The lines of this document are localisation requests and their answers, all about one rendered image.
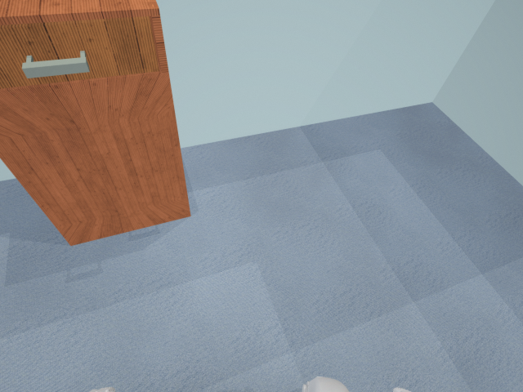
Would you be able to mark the handle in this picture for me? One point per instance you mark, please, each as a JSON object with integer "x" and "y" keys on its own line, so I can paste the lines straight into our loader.
{"x": 46, "y": 68}

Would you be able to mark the drawer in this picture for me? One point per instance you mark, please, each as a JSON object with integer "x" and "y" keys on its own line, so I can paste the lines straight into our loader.
{"x": 113, "y": 47}

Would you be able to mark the cabinet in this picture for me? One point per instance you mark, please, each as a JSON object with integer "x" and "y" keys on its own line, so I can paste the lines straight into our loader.
{"x": 99, "y": 156}

